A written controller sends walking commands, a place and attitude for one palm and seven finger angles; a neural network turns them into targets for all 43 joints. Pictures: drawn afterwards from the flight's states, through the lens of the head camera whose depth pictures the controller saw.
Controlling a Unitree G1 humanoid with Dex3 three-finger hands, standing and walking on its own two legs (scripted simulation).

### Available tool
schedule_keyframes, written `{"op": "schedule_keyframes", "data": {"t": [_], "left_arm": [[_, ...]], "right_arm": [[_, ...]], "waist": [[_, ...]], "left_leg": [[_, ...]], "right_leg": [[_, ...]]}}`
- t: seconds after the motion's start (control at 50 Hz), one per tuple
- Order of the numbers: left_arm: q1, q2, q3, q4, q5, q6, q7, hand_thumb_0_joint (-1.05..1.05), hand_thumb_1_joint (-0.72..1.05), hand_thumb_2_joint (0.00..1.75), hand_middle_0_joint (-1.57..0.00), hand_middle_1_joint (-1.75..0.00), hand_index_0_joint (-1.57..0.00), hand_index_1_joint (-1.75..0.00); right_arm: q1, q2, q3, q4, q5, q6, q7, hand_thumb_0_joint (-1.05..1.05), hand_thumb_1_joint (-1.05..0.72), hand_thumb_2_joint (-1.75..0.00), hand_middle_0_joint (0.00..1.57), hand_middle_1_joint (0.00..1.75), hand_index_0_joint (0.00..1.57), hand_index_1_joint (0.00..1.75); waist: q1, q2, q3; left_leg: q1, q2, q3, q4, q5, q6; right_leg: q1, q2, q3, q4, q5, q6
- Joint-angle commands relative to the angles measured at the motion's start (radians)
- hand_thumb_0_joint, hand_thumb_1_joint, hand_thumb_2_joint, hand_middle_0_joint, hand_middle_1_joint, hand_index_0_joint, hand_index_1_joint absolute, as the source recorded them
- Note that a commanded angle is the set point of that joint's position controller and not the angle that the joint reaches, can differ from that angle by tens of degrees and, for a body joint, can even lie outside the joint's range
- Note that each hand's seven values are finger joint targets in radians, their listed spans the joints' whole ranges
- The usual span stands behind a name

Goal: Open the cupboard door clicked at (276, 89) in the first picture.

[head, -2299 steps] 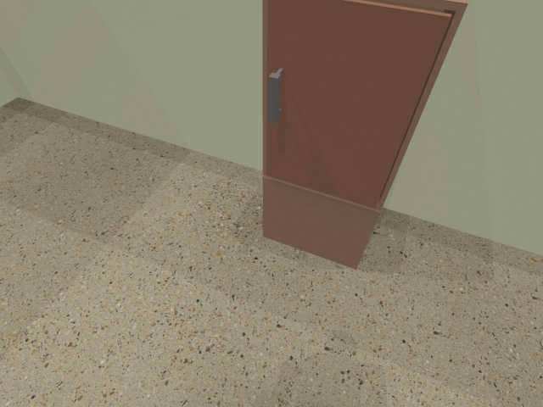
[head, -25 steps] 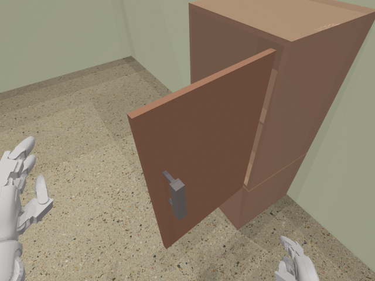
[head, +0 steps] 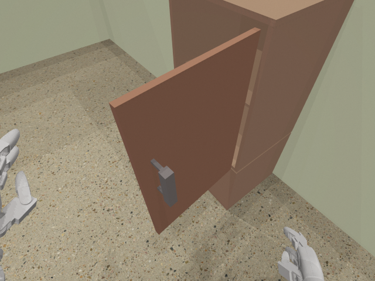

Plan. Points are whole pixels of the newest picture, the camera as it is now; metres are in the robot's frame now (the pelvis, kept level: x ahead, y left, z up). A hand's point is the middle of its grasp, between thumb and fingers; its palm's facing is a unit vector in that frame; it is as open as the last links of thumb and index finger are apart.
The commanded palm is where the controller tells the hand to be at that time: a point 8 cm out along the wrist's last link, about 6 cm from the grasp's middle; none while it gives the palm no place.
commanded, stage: step back with the hand held close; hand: left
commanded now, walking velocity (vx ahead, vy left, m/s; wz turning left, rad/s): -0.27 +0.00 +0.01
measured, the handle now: (163, 182) +0.34 +0.09 -0.01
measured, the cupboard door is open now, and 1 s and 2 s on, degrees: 96 96 96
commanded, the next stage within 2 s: stop stepping back and stand still in 1.44 s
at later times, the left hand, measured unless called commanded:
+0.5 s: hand out of the picture +0.13 +0.29 +0.15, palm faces +0.45 -0.76 -0.47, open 7.4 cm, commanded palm +0.07 +0.32 +0.17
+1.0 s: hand out of the picture +0.10 +0.28 +0.15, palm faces +0.46 -0.72 -0.52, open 7.4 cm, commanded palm +0.03 +0.31 +0.17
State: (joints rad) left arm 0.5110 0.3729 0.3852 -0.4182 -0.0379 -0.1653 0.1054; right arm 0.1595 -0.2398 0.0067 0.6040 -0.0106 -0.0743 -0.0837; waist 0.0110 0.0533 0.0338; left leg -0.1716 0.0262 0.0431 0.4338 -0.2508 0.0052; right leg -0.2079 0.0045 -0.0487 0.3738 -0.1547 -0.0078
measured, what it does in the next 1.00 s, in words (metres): shifts its weight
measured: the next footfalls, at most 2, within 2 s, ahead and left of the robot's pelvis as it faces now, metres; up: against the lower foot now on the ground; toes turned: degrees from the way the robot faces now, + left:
right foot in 1.46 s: -0.24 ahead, -0.11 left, +0.00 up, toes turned -3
left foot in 1.62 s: -0.07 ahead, +0.08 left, +0.00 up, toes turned -2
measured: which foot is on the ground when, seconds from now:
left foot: down 0.00-1.00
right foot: down 0.00-1.00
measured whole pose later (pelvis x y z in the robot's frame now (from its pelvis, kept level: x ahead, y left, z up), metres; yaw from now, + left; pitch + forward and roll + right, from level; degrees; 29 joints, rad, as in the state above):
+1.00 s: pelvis -0.10 +0.01 -0.03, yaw +2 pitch -1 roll +0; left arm 0.51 0.42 0.50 -0.56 0.02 -0.27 0.14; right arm 0.19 -0.21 -0.01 0.59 -0.02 -0.13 -0.07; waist 0.00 -0.03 0.10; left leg -0.47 -0.01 0.03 0.75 -0.30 0.04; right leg -0.48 0.02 0.04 0.68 -0.18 0.02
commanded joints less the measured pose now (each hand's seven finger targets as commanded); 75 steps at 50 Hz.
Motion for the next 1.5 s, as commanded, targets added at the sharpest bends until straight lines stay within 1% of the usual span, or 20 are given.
{"op": "schedule_keyframes", "data": {"t": [0.0, 0.16, 0.34, 0.7, 0.86, 0.92, 0.98, 1.04, 1.08, 1.1, 1.12, 1.14, 1.18, 1.2, 1.26, 1.34, 1.38, 1.42, 1.46, 1.48], "left_arm": [[0.023, 0.224, 0.160, -0.238, -0.001, -0.057, 0.035, 0.00, 0.90, 0.90, -0.20, -0.30, -0.20, -0.30], [0.044, 0.225, 0.170, -0.289, 0.009, -0.071, 0.054, 0.00, 0.90, 0.90, -0.20, -0.30, -0.20, -0.30], [-0.020, 0.201, 0.173, -0.312, 0.045, -0.101, 0.066, 0.00, 0.90, 0.90, -0.20, -0.30, -0.20, -0.30], [-0.027, 0.220, 0.202, -0.326, 0.039, -0.143, 0.070, 0.00, 0.90, 0.90, -0.20, -0.30, -0.20, -0.30], [-0.007, 0.227, 0.247, -0.326, 0.057, -0.160, 0.065, 0.00, 0.90, 0.90, -0.20, -0.30, -0.20, -0.30], [-0.030, 0.227, 0.236, -0.339, 0.053, -0.164, 0.055, 0.00, 0.90, 0.90, -0.20, -0.30, -0.20, -0.30], [-0.048, 0.244, 0.220, -0.331, 0.040, -0.151, 0.057, 0.00, 0.90, 0.90, -0.20, -0.30, -0.20, -0.30], [-0.011, 0.256, 0.209, -0.333, 0.019, -0.143, 0.072, 0.00, 0.90, 0.90, -0.20, -0.30, -0.20, -0.30], [0.016, 0.262, 0.222, -0.348, 0.011, -0.135, 0.075, 0.00, 0.90, 0.90, -0.20, -0.30, -0.20, -0.30], [0.028, 0.257, 0.220, -0.372, 0.011, -0.139, 0.074, 0.00, 0.90, 0.90, -0.20, -0.30, -0.20, -0.30], [0.047, 0.254, 0.245, -0.400, 0.019, -0.153, 0.073, 0.00, 0.90, 0.90, -0.20, -0.30, -0.20, -0.30], [0.031, 0.245, 0.259, -0.437, 0.032, -0.164, 0.077, 0.00, 0.90, 0.90, -0.20, -0.30, -0.20, -0.30], [0.025, 0.255, 0.259, -0.395, 0.022, -0.155, 0.077, 0.00, 0.90, 0.90, -0.20, -0.30, -0.20, -0.30], [0.031, 0.250, 0.254, -0.397, 0.005, -0.147, 0.079, 0.00, 0.90, 0.90, -0.20, -0.30, -0.20, -0.30], [0.025, 0.176, 0.146, -0.375, -0.004, -0.126, 0.075, 0.00, 0.90, 0.90, -0.20, -0.30, -0.20, -0.30], [-0.063, 0.188, 0.103, -0.358, -0.010, -0.105, 0.061, 0.00, 0.90, 0.90, -0.20, -0.30, -0.20, -0.30], [-0.057, 0.225, 0.131, -0.349, -0.023, -0.112, 0.050, 0.00, 0.90, 0.90, -0.20, -0.30, -0.20, -0.30], [-0.040, 0.276, 0.168, -0.361, -0.034, -0.126, 0.036, 0.00, 0.90, 0.90, -0.20, -0.30, -0.20, -0.30], [-0.040, 0.372, 0.255, -0.351, -0.032, -0.147, 0.046, 0.00, 0.90, 0.90, -0.20, -0.30, -0.20, -0.30], [-0.049, 0.311, 0.194, -0.337, -0.022, -0.140, 0.042, 0.00, 0.90, 0.90, -0.20, -0.30, -0.20, -0.30]], "right_arm": [[-0.096, -0.107, -0.053, -0.179, 0.007, -0.021, -0.016, 0.00, -0.90, -0.90, 0.20, 0.30, 0.20, 0.30], [-0.077, -0.110, -0.060, -0.205, 0.009, -0.014, -0.018, 0.00, -0.90, -0.90, 0.20, 0.30, 0.20, 0.30], [-0.054, -0.124, -0.061, -0.221, 0.007, -0.048, -0.014, 0.00, -0.90, -0.90, 0.20, 0.30, 0.20, 0.30], [-0.041, -0.116, -0.061, -0.180, 0.001, -0.088, -0.001, 0.00, -0.90, -0.90, 0.20, 0.30, 0.20, 0.30], [-0.050, -0.126, -0.077, -0.184, 0.000, -0.104, -0.007, 0.00, -0.90, -0.90, 0.20, 0.30, 0.20, 0.30], [-0.044, -0.118, -0.079, -0.178, -0.004, -0.109, -0.004, 0.00, -0.90, -0.90, 0.20, 0.30, 0.20, 0.30], [-0.026, -0.102, -0.081, -0.154, -0.005, -0.093, 0.009, 0.00, -0.90, -0.90, 0.20, 0.30, 0.20, 0.30], [-0.026, -0.074, -0.074, -0.120, 0.000, -0.064, 0.021, 0.00, -0.90, -0.90, 0.20, 0.30, 0.20, 0.30], [-0.032, -0.078, -0.073, -0.124, 0.006, -0.051, 0.016, 0.00, -0.90, -0.90, 0.20, 0.30, 0.20, 0.30], [-0.066, -0.105, -0.080, -0.136, 0.004, -0.050, 0.006, 0.00, -0.90, -0.90, 0.20, 0.30, 0.20, 0.30], [-0.082, -0.126, -0.081, -0.161, -0.002, -0.059, -0.003, 0.00, -0.90, -0.90, 0.20, 0.30, 0.20, 0.30], [-0.086, -0.122, -0.085, -0.163, -0.026, -0.083, -0.009, 0.00, -0.90, -0.90, 0.20, 0.30, 0.20, 0.30], [-0.057, -0.100, -0.104, -0.128, -0.008, -0.117, -0.002, 0.00, -0.90, -0.90, 0.20, 0.30, 0.20, 0.30], [-0.063, -0.096, -0.103, -0.125, -0.010, -0.131, 0.001, 0.00, -0.90, -0.90, 0.20, 0.30, 0.20, 0.30], [-0.029, -0.082, -0.079, -0.066, -0.014, -0.154, 0.019, 0.00, -0.90, -0.90, 0.20, 0.30, 0.20, 0.30], [-0.040, -0.097, -0.069, -0.048, -0.023, -0.153, 0.017, 0.00, -0.90, -0.90, 0.20, 0.30, 0.20, 0.30], [-0.047, -0.093, -0.069, -0.059, -0.025, -0.134, 0.017, 0.00, -0.90, -0.90, 0.20, 0.30, 0.20, 0.30], [-0.060, -0.072, -0.057, -0.085, -0.019, -0.101, 0.025, 0.00, -0.90, -0.90, 0.20, 0.30, 0.20, 0.30], [-0.094, -0.065, -0.039, -0.101, -0.026, -0.098, 0.012, 0.00, -0.90, -0.90, 0.20, 0.30, 0.20, 0.30], [-0.092, -0.045, -0.036, -0.107, -0.002, -0.096, 0.005, 0.00, -0.90, -0.90, 0.20, 0.30, 0.20, 0.30]], "waist": [[0.010, -0.036, -0.203], [0.007, 0.003, -0.169], [-0.002, 0.042, -0.075], [-0.013, 0.002, -0.079], [0.002, 0.071, -0.128], [-0.011, -0.017, -0.110], [-0.020, -0.172, -0.107], [-0.024, -0.251, -0.180], [-0.030, -0.181, -0.164], [-0.031, -0.009, -0.115], [-0.016, 0.248, -0.129], [-0.020, 0.394, -0.157], [-0.014, 0.106, -0.161], [-0.004, 0.071, -0.179], [-0.015, 0.156, -0.200], [-0.011, 0.212, -0.221], [0.000, 0.162, -0.253], [0.000, 0.039, -0.264], [0.013, -0.123, -0.197], [0.001, -0.194, -0.196]], "left_leg": [[-0.015, 0.032, -0.050, -0.025, 0.326, 0.013], [-0.160, 0.053, -0.078, -0.043, 0.156, 0.031], [-0.507, 0.104, -0.153, -0.127, -0.349, 0.088], [-0.466, 0.043, -0.136, -0.003, -0.347, 0.062], [-0.710, 0.149, -0.219, -0.118, -0.448, 0.128], [-0.653, 0.084, -0.165, -0.005, -0.422, 0.099], [-0.410, -0.024, -0.083, 0.256, -0.336, 0.031], [-0.134, -0.063, -0.035, 0.412, -0.184, -0.005], [-0.109, -0.044, -0.051, 0.203, -0.169, 0.007], [-0.186, 0.032, -0.178, 0.029, -0.188, 0.048], [-0.416, 0.194, -0.347, -0.169, -0.306, 0.114], [-0.637, 0.356, -0.531, -0.359, -0.479, 0.189], [-0.429, 0.333, -0.408, -0.242, -0.261, 0.188], [-0.287, 0.299, -0.344, -0.178, -0.112, 0.178], [-0.043, 0.266, -0.294, -0.185, 0.110, 0.144], [0.048, 0.225, -0.213, -0.223, 0.177, 0.083], [0.083, 0.205, -0.160, -0.157, 0.276, 0.042], [0.115, 0.131, -0.078, -0.010, 0.309, 0.000], [0.034, 0.029, 0.021, 0.181, 0.016, -0.040], [-0.026, -0.036, 0.024, 0.272, -0.031, -0.044]], "right_leg": [[0.103, -0.083, 0.068, 0.021, 0.332, -0.001], [0.092, -0.071, 0.091, 0.076, 0.205, 0.002], [0.184, -0.033, 0.100, 0.210, 0.005, 0.014], [0.013, -0.071, 0.183, 0.129, -0.099, -0.016], [0.275, 0.025, 0.132, 0.426, 0.104, 0.019], [0.183, -0.029, 0.235, 0.327, 0.151, -0.007], [-0.110, -0.192, 0.430, 0.029, -0.076, -0.082], [-0.271, -0.268, 0.353, -0.068, -0.067, -0.120], [-0.261, -0.202, 0.255, 0.003, -0.062, -0.071], [-0.258, -0.107, 0.193, 0.124, -0.122, -0.027], [-0.073, 0.016, 0.101, 0.399, -0.167, 0.022], [0.113, 0.121, 0.065, 0.756, -0.259, 0.042], [-0.065, 0.104, 0.142, 0.893, -0.327, 0.023], [-0.148, 0.083, 0.126, 0.820, -0.336, 0.027], [-0.207, 0.051, 0.071, 0.553, -0.383, 0.020], [-0.090, 0.065, 0.019, 0.222, -0.369, -0.001], [-0.030, 0.041, 0.022, -0.002, -0.232, -0.021], [-0.050, -0.067, 0.122, -0.120, -0.016, -0.061], [-0.164, -0.241, 0.206, -0.156, 0.190, -0.086], [-0.117, -0.234, 0.175, -0.106, 0.388, -0.094]]}}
